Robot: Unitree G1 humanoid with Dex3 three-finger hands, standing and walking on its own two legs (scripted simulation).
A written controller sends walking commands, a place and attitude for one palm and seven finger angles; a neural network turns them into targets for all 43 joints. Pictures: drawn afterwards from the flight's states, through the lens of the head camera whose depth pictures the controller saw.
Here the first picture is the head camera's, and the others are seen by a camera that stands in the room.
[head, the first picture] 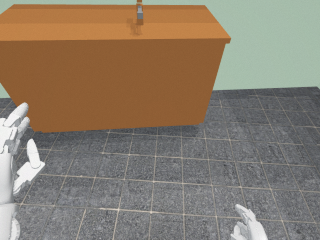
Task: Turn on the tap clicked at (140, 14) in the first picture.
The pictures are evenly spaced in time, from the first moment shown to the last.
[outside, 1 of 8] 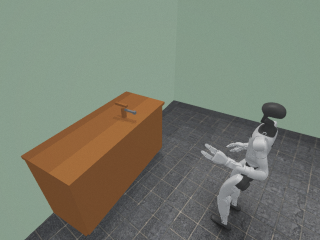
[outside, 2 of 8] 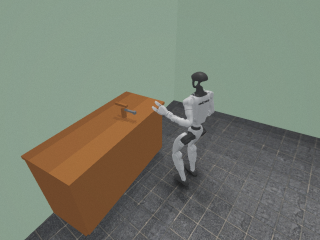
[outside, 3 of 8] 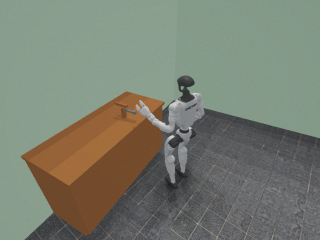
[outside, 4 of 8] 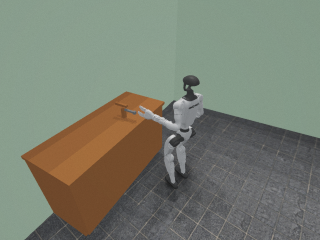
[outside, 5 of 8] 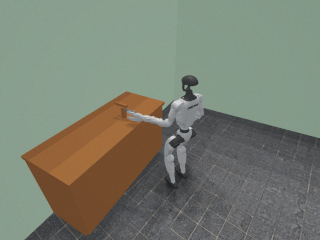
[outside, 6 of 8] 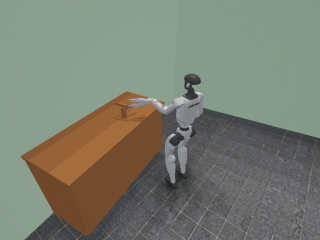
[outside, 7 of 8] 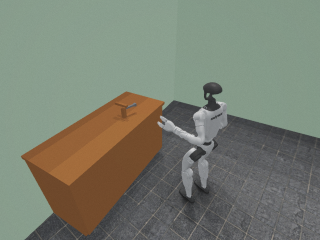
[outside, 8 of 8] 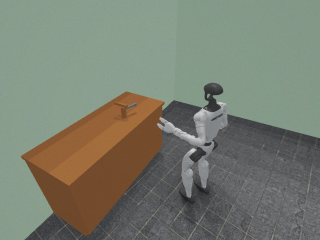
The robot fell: no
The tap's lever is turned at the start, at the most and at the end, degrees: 0 70 70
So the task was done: yes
